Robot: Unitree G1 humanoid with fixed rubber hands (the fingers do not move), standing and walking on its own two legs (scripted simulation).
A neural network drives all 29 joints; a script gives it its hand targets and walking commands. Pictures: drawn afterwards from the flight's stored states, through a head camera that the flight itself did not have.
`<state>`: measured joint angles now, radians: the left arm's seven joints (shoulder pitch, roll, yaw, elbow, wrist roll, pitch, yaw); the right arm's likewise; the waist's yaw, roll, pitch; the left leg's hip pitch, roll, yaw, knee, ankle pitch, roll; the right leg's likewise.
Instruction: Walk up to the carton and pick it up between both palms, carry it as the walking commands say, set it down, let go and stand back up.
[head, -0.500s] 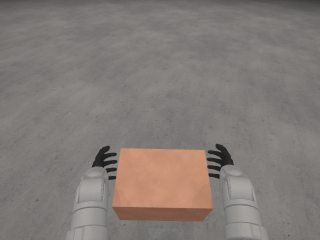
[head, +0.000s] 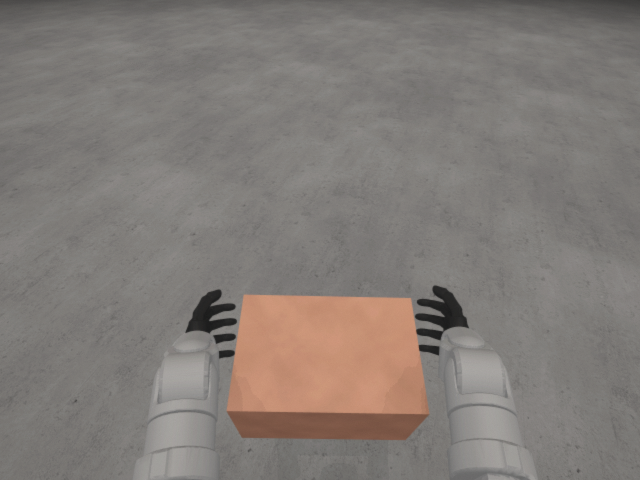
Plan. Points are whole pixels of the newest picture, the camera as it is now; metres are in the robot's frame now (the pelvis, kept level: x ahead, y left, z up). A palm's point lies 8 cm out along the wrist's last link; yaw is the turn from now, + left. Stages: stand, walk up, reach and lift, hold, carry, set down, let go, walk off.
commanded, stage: hold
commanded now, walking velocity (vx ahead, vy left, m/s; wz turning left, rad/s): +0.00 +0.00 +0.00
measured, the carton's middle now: (325, 368) +0.30 -0.01 -0.05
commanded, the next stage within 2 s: carry in 0.18 s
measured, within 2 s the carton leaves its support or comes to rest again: neither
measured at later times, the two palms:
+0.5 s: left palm (222, 377) +0.25 +0.13 +0.03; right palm (484, 396) +0.21 -0.19 +0.03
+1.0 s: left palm out of the picture +0.08 -0.04 +0.05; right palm out of the picture -0.13 -0.28 +0.05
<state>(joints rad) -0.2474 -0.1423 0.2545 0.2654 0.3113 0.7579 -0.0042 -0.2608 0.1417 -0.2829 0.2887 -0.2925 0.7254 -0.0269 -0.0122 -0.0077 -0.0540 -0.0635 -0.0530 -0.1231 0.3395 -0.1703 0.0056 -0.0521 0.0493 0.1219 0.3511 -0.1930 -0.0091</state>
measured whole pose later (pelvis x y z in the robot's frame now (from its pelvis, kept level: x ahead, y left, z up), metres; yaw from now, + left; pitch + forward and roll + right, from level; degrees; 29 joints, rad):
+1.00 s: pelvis -0.24 +0.04 -0.02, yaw -37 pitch +5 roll +4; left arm -0.26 -0.15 0.17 -0.30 0.15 1.17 0.15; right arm -0.25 0.15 -0.18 -0.33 -0.08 1.17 -0.24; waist -0.07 -0.03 0.02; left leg -0.56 -0.01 0.01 1.03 -0.47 -0.10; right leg -0.55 0.05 0.22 0.57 -0.10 0.02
